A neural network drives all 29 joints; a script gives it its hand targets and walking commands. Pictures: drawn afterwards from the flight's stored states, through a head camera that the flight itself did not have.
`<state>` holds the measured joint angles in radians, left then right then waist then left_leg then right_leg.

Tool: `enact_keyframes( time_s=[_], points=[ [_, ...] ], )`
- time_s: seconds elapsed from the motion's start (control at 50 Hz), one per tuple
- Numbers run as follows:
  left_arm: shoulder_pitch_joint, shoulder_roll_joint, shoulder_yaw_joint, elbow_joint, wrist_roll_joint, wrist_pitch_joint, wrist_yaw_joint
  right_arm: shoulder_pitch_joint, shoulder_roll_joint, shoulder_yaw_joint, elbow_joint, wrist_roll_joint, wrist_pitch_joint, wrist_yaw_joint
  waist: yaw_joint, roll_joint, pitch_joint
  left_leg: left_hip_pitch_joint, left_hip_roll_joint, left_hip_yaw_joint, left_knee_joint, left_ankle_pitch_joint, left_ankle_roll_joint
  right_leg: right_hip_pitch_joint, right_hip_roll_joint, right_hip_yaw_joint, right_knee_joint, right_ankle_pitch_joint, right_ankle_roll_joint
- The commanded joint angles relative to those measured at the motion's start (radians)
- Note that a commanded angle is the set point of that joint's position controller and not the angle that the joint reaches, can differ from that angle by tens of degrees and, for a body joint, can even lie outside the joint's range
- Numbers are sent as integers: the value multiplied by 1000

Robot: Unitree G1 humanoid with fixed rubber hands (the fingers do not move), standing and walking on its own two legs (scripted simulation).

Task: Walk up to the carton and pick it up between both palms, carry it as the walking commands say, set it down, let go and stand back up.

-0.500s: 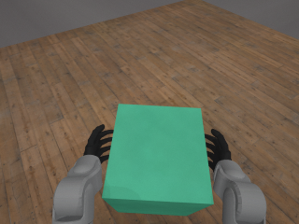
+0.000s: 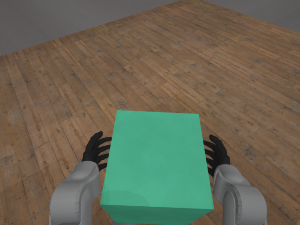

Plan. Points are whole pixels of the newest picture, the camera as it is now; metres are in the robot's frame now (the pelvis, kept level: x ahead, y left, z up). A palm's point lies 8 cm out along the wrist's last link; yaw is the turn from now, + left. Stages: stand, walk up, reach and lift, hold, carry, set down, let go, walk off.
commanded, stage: carry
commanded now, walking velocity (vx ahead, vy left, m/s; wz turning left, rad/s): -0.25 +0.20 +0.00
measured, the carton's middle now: (154, 172) +0.26 +0.01 +0.01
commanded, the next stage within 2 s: none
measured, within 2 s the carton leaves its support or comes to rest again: neither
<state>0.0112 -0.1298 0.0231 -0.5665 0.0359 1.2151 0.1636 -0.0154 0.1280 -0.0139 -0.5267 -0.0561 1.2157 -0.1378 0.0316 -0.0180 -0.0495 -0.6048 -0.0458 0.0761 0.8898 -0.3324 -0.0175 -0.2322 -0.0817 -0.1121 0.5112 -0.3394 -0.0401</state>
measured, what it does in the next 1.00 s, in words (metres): walks backwards: left foot, then right foot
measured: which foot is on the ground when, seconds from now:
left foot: up 0.00-0.38, down 0.40-1.00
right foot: down 0.00-0.40, up 0.42-0.80, down 0.82-1.00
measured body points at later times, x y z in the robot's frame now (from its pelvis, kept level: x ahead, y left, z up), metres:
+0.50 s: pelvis -0.13 +0.13 -0.01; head -0.10 +0.18 +0.43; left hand +0.10 +0.32 +0.04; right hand +0.15 +0.03 +0.06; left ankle -0.11 +0.26 -0.74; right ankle -0.11 -0.03 -0.68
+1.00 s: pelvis -0.22 +0.18 -0.01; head -0.25 +0.17 +0.44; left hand +0.03 +0.32 +0.09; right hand +0.03 +0.02 +0.08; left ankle -0.11 +0.26 -0.74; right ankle -0.26 +0.09 -0.74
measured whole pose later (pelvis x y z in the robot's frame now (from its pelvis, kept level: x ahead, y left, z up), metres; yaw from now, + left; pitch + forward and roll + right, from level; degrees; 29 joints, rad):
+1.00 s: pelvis -0.22 +0.18 -0.01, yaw +0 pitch +2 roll -1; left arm 0.01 -0.13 0.00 -0.52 0.06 1.21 0.15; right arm -0.03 0.13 -0.04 -0.50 -0.05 1.24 -0.14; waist -0.02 0.03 -0.13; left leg -0.45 0.04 0.15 0.52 -0.12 0.01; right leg -0.21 0.00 -0.14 0.54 -0.37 -0.03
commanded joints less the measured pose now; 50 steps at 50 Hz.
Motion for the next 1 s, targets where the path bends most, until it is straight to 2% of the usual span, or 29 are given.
enact_keyframes(
  time_s=[0.0,0.02,0.06,0.14,0.18,0.22,0.3,0.32,0.34,0.36,0.38,0.4,0.42,0.44,0.46,0.48,0.5,0.52,0.54,0.58,0.64,0.68,0.72,0.74,0.78,0.82,0.88,0.9,0.98],
  points=[
    [-437,-825,-606,-174,-319,-28,-171,-383,890,612,-113,268,-35,92,-40,-57,-114,-126,40,-126,407,-11,-31,105,-280,85,-61,742,-63],
    [-422,-814,-596,-178,-313,-30,-167,-372,891,610,-112,277,-35,90,-43,-76,-118,-142,37,-102,404,-15,-31,148,-269,87,-26,887,-47],
    [-350,-766,-544,-137,-270,-28,-152,-351,867,617,-92,285,-24,82,-43,-120,-151,-147,42,-59,342,-32,-40,224,-270,87,-5,1012,-50],
    [-183,-692,-447,-25,-194,-14,-142,-346,801,650,-103,289,2,71,-38,-281,-172,-60,55,-19,194,-66,-56,242,-281,105,-5,1020,-43],
    [-219,-715,-457,-55,-210,-18,-148,-381,833,668,-123,306,4,74,-38,-339,-181,6,61,-6,103,-73,-52,221,-281,99,-13,982,-29],
    [-286,-745,-491,-117,-238,-29,-154,-393,867,673,-143,316,-2,80,-39,-349,-200,78,64,0,11,-79,-45,187,-288,93,-30,886,-14],
    [-329,-768,-549,-169,-263,-38,-153,-334,888,648,-125,314,-10,88,-42,-322,-254,210,78,-24,-258,-35,-16,122,-296,134,-33,707,4],
    [-337,-773,-565,-172,-266,-38,-152,-315,888,637,-118,308,-13,91,-52,-283,-281,274,76,-4,-401,50,-7,114,-279,116,16,666,22],
    [-322,-767,-570,-151,-259,-32,-145,-282,871,615,-95,297,-12,93,-58,-165,-304,367,97,-12,-541,142,-4,45,-229,84,104,534,51],
    [-308,-759,-578,-144,-251,-29,-139,-271,842,589,-83,282,-14,99,-45,73,-290,482,219,-138,-564,389,23,-157,-141,35,236,128,73],
    [-298,-755,-589,-131,-244,-28,-136,-263,808,568,-69,275,-19,103,-25,362,-266,520,434,-355,-514,767,105,-360,1,-6,455,-371,97],
    [-310,-766,-612,-99,-246,-28,-135,-244,814,554,-36,277,-21,112,-27,344,-259,444,438,-268,-491,802,142,-324,13,106,623,-410,77],
    [-316,-789,-626,-74,-255,-28,-136,-257,810,550,-30,274,-21,120,-24,289,-265,420,396,-192,-482,655,155,-334,22,117,693,-336,76],
    [-363,-839,-663,-101,-270,-37,-135,-305,840,563,-73,285,-34,126,-19,272,-271,445,358,-151,-469,603,131,-383,24,131,740,-257,77],
    [-421,-890,-710,-150,-308,-44,-141,-324,859,544,-95,290,-51,138,-29,315,-279,469,329,-112,-475,528,137,-426,22,127,752,-182,81],
    [-488,-911,-741,-185,-335,-44,-148,-307,880,509,-69,279,-59,142,-34,342,-263,429,290,-88,-506,376,122,-419,27,121,757,-123,91],
    [-548,-932,-767,-219,-358,-51,-150,-302,899,489,-65,271,-73,142,-37,349,-249,399,273,-106,-543,199,110,-405,31,120,742,-80,97],
    [-584,-929,-774,-251,-368,-61,-152,-294,915,482,-53,266,-83,140,-35,324,-228,374,265,-112,-564,100,102,-377,31,115,712,-50,103],
    [-571,-914,-763,-254,-364,-66,-149,-279,908,488,-53,262,-85,137,-30,276,-226,365,261,-125,-577,50,101,-344,34,101,672,-38,104],
    [-451,-851,-693,-163,-316,-55,-135,-258,838,493,-41,251,-76,123,-30,215,-241,392,283,-180,-612,-47,109,-296,50,82,559,-65,106],
    [-297,-765,-601,-9,-251,-19,-125,-242,738,509,-30,229,-44,102,-30,157,-239,400,333,-250,-651,-29,139,-209,54,54,330,-135,96],
    [-287,-731,-568,28,-226,-5,-124,-256,709,518,-23,219,-25,96,-31,138,-217,375,340,-277,-674,-10,142,-142,73,35,184,-158,85],
    [-324,-737,-559,14,-226,-2,-125,-295,724,538,-29,228,-15,95,-26,105,-197,361,320,-262,-671,-8,128,-65,82,8,5,-116,79],
    [-341,-758,-560,-5,-230,-5,-126,-321,752,558,-42,244,-14,97,-18,85,-212,354,302,-226,-653,-11,103,10,73,-16,-118,-49,74],
    [-356,-771,-542,-12,-232,-7,-130,-356,759,574,-74,252,-11,99,-18,4,-216,309,253,-167,-603,23,44,100,-20,45,-185,-9,58],
    [-361,-778,-542,-14,-232,-11,-136,-382,785,583,-77,253,-12,101,-19,-113,-192,210,178,-87,-460,127,9,105,-147,197,-225,-47,26],
    [-391,-822,-556,-20,-231,-22,-129,-452,807,613,-117,294,-10,114,-32,-85,-128,309,148,-8,-354,144,6,-150,-164,156,-247,-152,1],
    [-375,-809,-544,-15,-222,-19,-128,-448,806,619,-109,302,-6,116,-35,-86,-113,317,146,-9,-323,135,4,-182,-157,147,-243,-169,1],
    [-379,-743,-532,-3,-202,-2,-114,-375,765,564,0,275,14,108,-38,-13,-116,362,157,-26,-393,158,17,-195,-112,115,-182,-123,2]
  ],
)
